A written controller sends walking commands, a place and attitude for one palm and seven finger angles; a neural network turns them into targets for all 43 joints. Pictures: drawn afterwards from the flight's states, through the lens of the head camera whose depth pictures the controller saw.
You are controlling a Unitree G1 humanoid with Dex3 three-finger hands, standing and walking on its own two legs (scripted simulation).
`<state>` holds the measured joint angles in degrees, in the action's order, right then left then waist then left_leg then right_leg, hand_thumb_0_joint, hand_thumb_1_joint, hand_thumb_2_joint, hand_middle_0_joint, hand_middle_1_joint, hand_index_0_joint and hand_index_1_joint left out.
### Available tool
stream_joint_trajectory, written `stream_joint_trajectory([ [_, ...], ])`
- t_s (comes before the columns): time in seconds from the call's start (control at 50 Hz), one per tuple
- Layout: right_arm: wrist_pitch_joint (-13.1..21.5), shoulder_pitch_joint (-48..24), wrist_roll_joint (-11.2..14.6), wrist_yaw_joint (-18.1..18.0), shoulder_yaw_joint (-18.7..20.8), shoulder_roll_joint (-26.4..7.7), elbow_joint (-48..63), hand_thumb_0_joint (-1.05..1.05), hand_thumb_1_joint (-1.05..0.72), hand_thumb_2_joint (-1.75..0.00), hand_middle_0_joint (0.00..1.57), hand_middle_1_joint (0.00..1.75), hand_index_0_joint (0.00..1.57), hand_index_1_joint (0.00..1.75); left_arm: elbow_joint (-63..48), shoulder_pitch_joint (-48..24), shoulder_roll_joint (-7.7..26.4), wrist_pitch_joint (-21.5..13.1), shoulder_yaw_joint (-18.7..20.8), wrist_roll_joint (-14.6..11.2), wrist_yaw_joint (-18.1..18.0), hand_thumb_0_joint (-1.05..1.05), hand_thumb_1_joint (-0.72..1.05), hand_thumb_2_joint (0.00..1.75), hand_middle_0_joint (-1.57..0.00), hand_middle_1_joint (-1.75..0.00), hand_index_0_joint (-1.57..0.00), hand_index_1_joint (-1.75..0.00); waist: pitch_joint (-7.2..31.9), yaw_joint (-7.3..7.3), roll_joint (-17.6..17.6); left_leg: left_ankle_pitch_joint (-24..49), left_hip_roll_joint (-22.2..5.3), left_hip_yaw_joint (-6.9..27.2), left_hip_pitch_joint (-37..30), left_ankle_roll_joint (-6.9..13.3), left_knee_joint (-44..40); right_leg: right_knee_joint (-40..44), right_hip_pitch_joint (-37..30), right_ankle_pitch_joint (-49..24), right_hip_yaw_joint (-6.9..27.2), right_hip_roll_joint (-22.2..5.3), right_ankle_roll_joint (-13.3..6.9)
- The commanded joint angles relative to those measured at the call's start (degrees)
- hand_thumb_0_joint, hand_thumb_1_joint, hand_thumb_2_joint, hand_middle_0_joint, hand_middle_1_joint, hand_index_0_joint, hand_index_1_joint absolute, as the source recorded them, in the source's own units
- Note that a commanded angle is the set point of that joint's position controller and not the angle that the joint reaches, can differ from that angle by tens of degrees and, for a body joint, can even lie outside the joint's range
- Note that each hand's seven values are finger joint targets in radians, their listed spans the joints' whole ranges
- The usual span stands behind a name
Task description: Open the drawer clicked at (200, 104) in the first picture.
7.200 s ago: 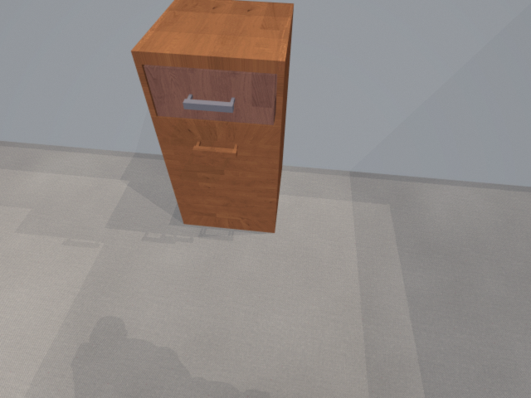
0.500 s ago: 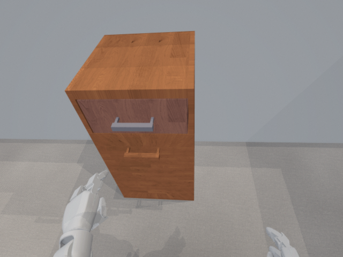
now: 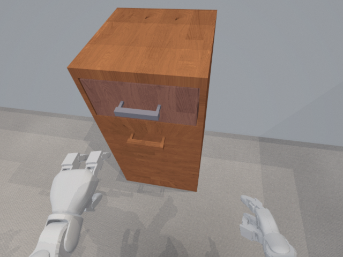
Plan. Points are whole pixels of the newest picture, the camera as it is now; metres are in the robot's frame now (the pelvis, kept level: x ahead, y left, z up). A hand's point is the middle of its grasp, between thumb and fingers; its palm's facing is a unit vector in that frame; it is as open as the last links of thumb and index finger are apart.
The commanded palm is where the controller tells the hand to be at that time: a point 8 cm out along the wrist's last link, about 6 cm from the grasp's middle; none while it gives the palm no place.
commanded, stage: raise the hand with hooked fingers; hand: left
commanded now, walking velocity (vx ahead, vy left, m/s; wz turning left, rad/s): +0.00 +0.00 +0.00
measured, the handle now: (138, 109) +0.55 +0.19 -0.03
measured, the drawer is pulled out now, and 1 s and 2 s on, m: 0.00 0.00 0.00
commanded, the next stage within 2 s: move the hooked fingers above the handle in 1.14 s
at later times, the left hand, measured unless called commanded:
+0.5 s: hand (87, 159) +0.29 +0.23 +0.08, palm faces +0.04 -0.10 -0.99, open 13.3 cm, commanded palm +0.27 +0.24 +0.14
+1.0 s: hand (73, 153) +0.29 +0.25 +0.10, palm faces -0.05 -0.09 -0.99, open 13.8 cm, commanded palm +0.28 +0.27 +0.17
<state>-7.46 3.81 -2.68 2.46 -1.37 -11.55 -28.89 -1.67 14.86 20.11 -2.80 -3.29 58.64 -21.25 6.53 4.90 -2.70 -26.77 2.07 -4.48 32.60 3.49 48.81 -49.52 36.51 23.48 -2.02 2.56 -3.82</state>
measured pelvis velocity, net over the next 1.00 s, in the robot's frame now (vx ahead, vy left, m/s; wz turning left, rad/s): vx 0.00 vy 0.02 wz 0.01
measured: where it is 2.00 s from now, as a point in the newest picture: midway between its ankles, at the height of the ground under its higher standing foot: outside the picture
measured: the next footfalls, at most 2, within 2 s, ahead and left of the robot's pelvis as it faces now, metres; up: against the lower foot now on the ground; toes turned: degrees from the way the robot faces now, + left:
none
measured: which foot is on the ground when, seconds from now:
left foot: down 0.00-1.00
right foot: down 0.00-1.00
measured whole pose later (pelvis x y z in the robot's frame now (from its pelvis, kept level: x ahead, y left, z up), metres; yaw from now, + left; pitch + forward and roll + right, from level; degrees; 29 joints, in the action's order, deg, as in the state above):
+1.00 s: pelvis +0.00 +0.02 +0.04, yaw +1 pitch +3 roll +0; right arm -9.6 9.7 0.1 0.6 0.4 -14.3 -33.2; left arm 4.0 -2.6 28.2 -8.2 -2.4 53.0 -1.8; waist 0.3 4.3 -4.1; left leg -16.6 3.8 -3.5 14.8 4.8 27.8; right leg -28.2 18.0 13.5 -1.5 1.7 -1.9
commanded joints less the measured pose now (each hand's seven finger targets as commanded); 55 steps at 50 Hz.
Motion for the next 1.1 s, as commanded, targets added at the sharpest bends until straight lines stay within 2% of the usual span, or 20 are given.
stream_joint_trajectory([
  [0.0, 2.4, -3.7, 1.2, -1.1, 1.7, -7.1, 8.9, 0.0, -0.9, -0.9, 0.2, 0.3, 0.2, 0.3, -8.7, 4.8, 12.2, 1.9, 7.4, -1.2, 1.7, 0.0, -0.01, 0.51, -0.27, -0.88, -0.27, -0.88, 12.1, 1.08, 7.2, 24.7, 0.0, 6.0, -4.6, -2.0, -10.5, 9.7, -21.3, -28.5, 10.6, -1.0, 0.3],
  [0.06, 2.8, -3.4, 0.7, -1.3, 1.9, -6.9, 8.3, 0.0, -0.9, -0.9, 0.2, 0.3, 0.2, 0.3, -12.1, 1.9, 13.0, 0.4, 8.7, -0.8, 1.5, 0.0, -0.08, 0.48, -0.27, -0.93, -0.27, -0.93, 11.1, 0.82, 3.9, 25.9, -0.2, 5.6, -6.4, -1.7, -11.9, 11.3, -22.7, -30.9, 11.0, -1.6, 0.3],
  [0.08, 2.6, -3.7, 0.3, -1.5, 2.1, -7.4, 8.2, 0.0, -0.9, -0.9, 0.2, 0.3, 0.2, 0.3, -13.9, -0.9, 14.6, 0.1, 10.3, -0.5, 0.9, 0.0, -0.1, 0.47, -0.27, -0.94, -0.27, -0.94, 11.5, 0.85, 3.6, 25.4, -0.1, 5.7, -6.7, -1.4, -12.2, 11.9, -23.5, -30.9, 11.6, -1.6, 0.2],
  [0.14, 2.8, -1.9, -0.1, -1.7, 3.2, -7.1, 6.8, 0.0, -0.9, -0.9, 0.2, 0.3, 0.2, 0.3, -14.9, -5.4, 13.3, -1.7, 9.6, -0.7, -0.3, 0.0, -0.17, 0.44, -0.28, -0.99, -0.28, -0.99, 13.1, -0.72, 0.4, 26.3, -0.1, 5.5, -10.2, -1.2, -12.5, 12.8, -22.7, -30.8, 10.9, -1.9, 0.2],
  [0.2, 2.9, -1.1, 0.1, -2.1, 4.1, -7.6, 5.5, 0.0, -0.9, -0.9, 0.2, 0.3, 0.2, 0.3, -13.3, -8.4, 13.8, -2.5, 10.2, -2.0, -0.5, 0.0, -0.24, 0.41, -0.28, -1.03, -0.28, -1.03, 13.7, -1.76, 2.8, 25.7, 0.1, 5.5, -10.9, -0.9, -12.9, 13.8, -23.3, -30.3, 10.2, -2.1, 0.7],
  [0.24, 2.9, -1.3, 0.6, -2.2, 4.5, -8.0, 4.8, 0.0, -0.9, -0.9, 0.2, 0.3, 0.2, 0.3, -10.7, -9.8, 12.8, -2.1, 8.7, -2.7, 0.2, 0.0, -0.29, 0.39, -0.29, -1.07, -0.29, -1.07, 12.2, -2.28, 3.2, 24.9, 0.2, 5.4, -11.0, -0.9, -13.6, 14.7, -22.5, -29.4, 9.8, -2.1, 0.9],
  [0.34, 2.3, -2.1, 1.6, -2.3, 5.0, -8.5, 4.5, 0.0, -0.9, -0.9, 0.2, 0.3, 0.2, 0.3, -9.4, -13.3, 13.4, 0.3, 6.8, -3.2, 3.9, 0.0, -0.41, 0.34, -0.29, -1.14, -0.29, -1.14, 12.4, -0.99, 2.9, 28.2, -0.2, 4.9, -13.7, -1.1, -16.0, 16.0, -24.9, -29.7, 8.3, -2.3, 0.9],
  [0.38, 1.9, -3.0, 1.9, -2.3, 4.7, -8.6, 4.7, 0.0, -0.9, -0.9, 0.2, 0.3, 0.2, 0.3, -9.4, -14.9, 15.1, 1.1, 7.7, -3.3, 5.4, 0.0, -0.45, 0.32, -0.3, -1.17, -0.3, -1.17, 11.8, -0.31, 2.6, 29.2, -0.2, 5.0, -14.7, -1.1, -17.0, 16.6, -25.7, -29.4, 8.2, -2.2, 0.9],
  [0.44, 1.4, -3.3, 2.3, -2.5, 4.1, -8.4, 4.7, 0.0, -0.9, -0.9, 0.2, 0.3, 0.2, 0.3, -8.0, -18.3, 16.3, 1.7, 7.7, -3.3, 7.4, 0.0, -0.5, 0.3, -0.3, -1.2, -0.3, -1.2, 9.1, -0.32, 3.3, 28.8, -0.2, 4.9, -14.6, -1.1, -18.8, 17.9, -26.4, -28.4, 7.7, -2.2, 0.9],
  [0.48, 1.0, -3.3, 2.4, -2.7, 4.0, -8.4, 4.9, 0.0, -0.9, -0.9, 0.2, 0.3, 0.2, 0.3, -8.4, -21.7, 18.3, 1.7, 9.3, -3.1, 8.3, 0.0, -0.5, 0.3, -0.3, -1.2, -0.3, -1.2, 9.7, 0.14, 2.3, 29.2, -0.2, 4.7, -15.8, -1.1, -19.6, 18.6, -27.6, -28.2, 7.7, -2.1, 0.8],
  [0.54, 0.6, -3.2, 2.6, -2.7, 3.8, -8.0, 4.6, 0.0, -0.9, -0.9, 0.2, 0.3, 0.2, 0.3, -8.3, -26.8, 18.5, 1.6, 8.6, -3.0, 9.4, 0.0, -0.5, 0.3, -0.3, -1.2, -0.3, -1.2, 10.0, -0.28, -0.3, 31.6, -0.5, 4.8, -18.3, -1.3, -20.3, 19.2, -27.3, -28.5, 6.9, -2.0, 0.6],
  [0.6, 0.4, -2.9, 3.1, -2.7, 3.5, -7.9, 4.4, 0.0, -0.9, -0.9, 0.2, 0.3, 0.2, 0.3, -6.1, -31.1, 17.3, 2.0, 6.7, -3.8, 11.2, 0.0, -0.5, 0.3, -0.3, -1.2, -0.3, -1.2, 8.6, -1.17, 0.0, 30.0, -0.8, 4.9, -19.6, -1.5, -21.3, 20.6, -26.0, -25.2, 5.4, -1.8, 0.7],
  [0.66, 0.1, -2.5, 3.2, -3.0, 3.4, -8.2, 4.4, 0.0, -0.9, -0.9, 0.2, 0.3, 0.2, 0.3, -4.1, -34.1, 18.4, 2.0, 6.4, -4.6, 13.7, 0.0, -0.5, 0.3, -0.3, -1.2, -0.3, -1.2, 8.5, -1.32, 2.3, 28.6, -0.7, 4.5, -19.8, -1.3, -22.2, 21.9, -27.2, -24.3, 5.1, -1.8, 1.0],
  [0.68, 0.0, -2.6, 3.4, -3.1, 3.2, -8.4, 4.4, 0.0, -0.9, -0.9, 0.2, 0.3, 0.2, 0.3, -2.1, -34.7, 18.7, 2.3, 6.5, -5.0, 14.5, 0.0, -0.5, 0.3, -0.3, -1.2, -0.3, -1.2, 7.3, -1.59, 2.6, 27.4, -0.7, 4.8, -19.1, -1.4, -22.6, 22.2, -26.9, -22.8, 4.8, -1.7, 0.9],
  [0.72, -0.1, -2.2, 3.5, -3.2, 3.2, -8.4, 4.3, 0.0, -0.9, -0.9, 0.2, 0.3, 0.2, 0.3, -2.2, -37.0, 19.3, 1.6, 6.2, -5.5, 16.1, 0.0, -0.5, 0.3, -0.3, -1.2, -0.3, -1.2, 7.8, -1.63, 2.6, 27.4, -0.8, 4.7, -20.0, -1.3, -23.1, 22.8, -27.4, -22.7, 4.5, -1.8, 1.0],
  [0.76, -0.1, -1.9, 3.4, -3.0, 3.1, -8.4, 4.6, 0.0, -0.9, -0.9, 0.2, 0.3, 0.2, 0.3, -0.2, -33.8, 18.1, 1.0, 5.6, -6.1, 17.7, 0.0, -0.5, 0.3, -0.3, -1.2, -0.3, -1.2, 6.8, -1.16, 3.2, 27.5, -0.8, 4.8, -19.3, -1.3, -23.4, 23.1, -27.6, -22.6, 4.2, -1.8, 0.9],
  [0.82, -0.2, -1.3, 3.3, -2.6, 3.3, -8.7, 4.7, 0.0, -0.9, -0.9, 0.2, 0.3, 0.2, 0.3, -1.8, -31.6, 18.8, -1.4, 6.9, -6.9, 19.1, 0.0, -0.5, 0.3, -0.3, -1.2, -0.3, -1.2, 7.7, -0.5, 2.4, 29.6, -1.1, 5.2, -20.0, -1.6, -23.8, 23.2, -28.3, -23.1, 4.1, -1.7, 0.7],
  [0.92, 0.4, -0.6, 2.6, -2.2, 3.9, -8.6, 4.5, 0.0, -0.9, -0.9, 0.2, 0.3, 0.2, 0.3, -7.6, -33.6, 21.3, -6.2, 10.2, -6.2, 16.6, 0.0, -0.5, 0.3, -0.3, -1.2, -0.3, -1.2, 10.0, 0.12, -1.6, 33.2, -1.9, 6.6, -22.2, -2.8, -23.7, 22.7, -26.7, -21.9, 3.7, -1.6, 0.3],
  [0.96, 0.6, -0.1, 2.6, -2.3, 4.2, -8.6, 4.2, 0.0, -0.9, -0.9, 0.2, 0.3, 0.2, 0.3, -7.4, -33.6, 21.5, -7.2, 11.2, -6.0, 14.8, 0.0, -0.5, 0.3, -0.3, -1.2, -0.3, -1.2, 10.0, 0.15, -0.9, 33.4, -2.0, 6.6, -22.6, -2.9, -23.6, 22.7, -25.4, -21.5, 3.4, -1.4, 0.3],
  [1.08, 0.8, 0.6, 3.5, -1.9, 4.9, -9.1, 3.1, 0.0, -0.9, -0.9, 0.2, 0.3, 0.2, 0.3, -3.9, -34.5, 20.7, -5.8, 11.2, -5.7, 11.8, 0.0, -0.5, 0.3, -0.3, -1.2, -0.3, -1.2, 9.1, -0.28, 0.1, 31.3, -2.2, 7.4, -21.4, -3.8, -24.0, 22.0, -22.9, -18.5, 2.6, -1.0, 0.3],
])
